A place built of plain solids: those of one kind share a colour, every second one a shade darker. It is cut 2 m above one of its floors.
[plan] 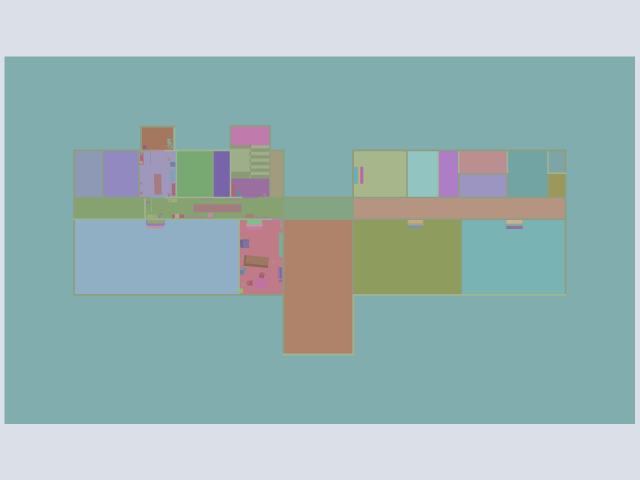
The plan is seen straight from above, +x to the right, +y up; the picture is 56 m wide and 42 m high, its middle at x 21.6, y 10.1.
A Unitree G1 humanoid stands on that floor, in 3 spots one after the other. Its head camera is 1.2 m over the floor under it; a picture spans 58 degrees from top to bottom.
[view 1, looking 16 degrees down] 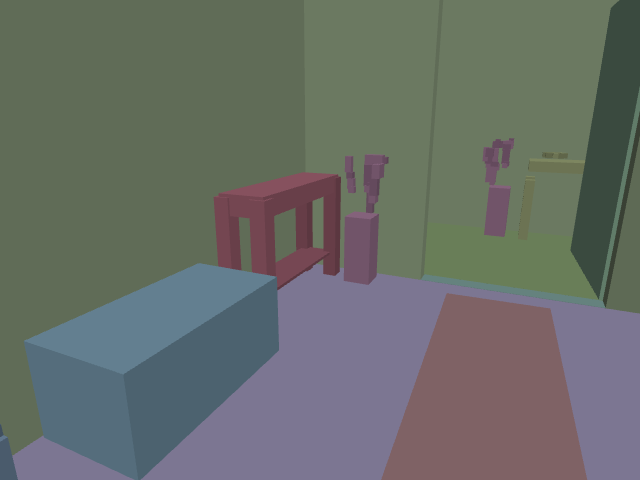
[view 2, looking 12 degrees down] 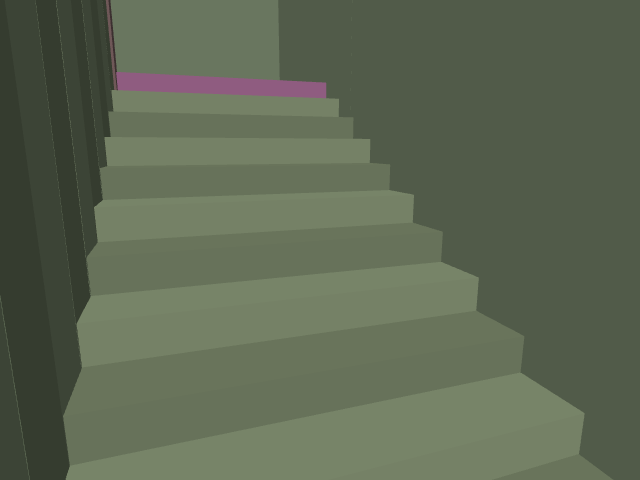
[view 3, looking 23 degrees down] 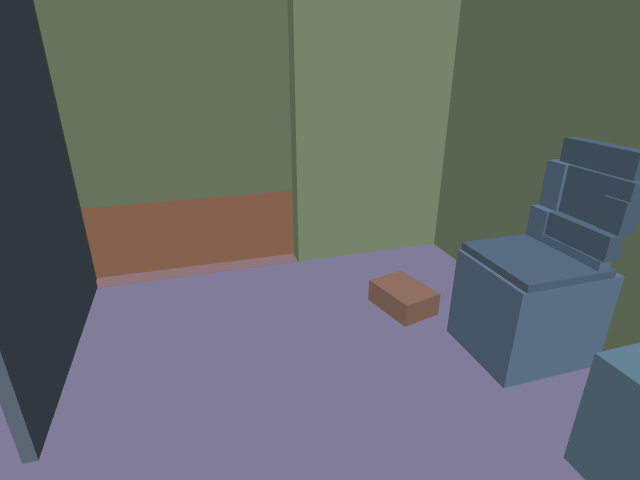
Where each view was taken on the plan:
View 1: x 7.39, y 17.00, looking -65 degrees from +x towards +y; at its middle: wall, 3.58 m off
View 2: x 15.88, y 14.82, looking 71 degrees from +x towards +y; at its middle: stair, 1.99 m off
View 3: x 7.39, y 15.44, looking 73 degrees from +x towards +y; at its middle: wall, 2.77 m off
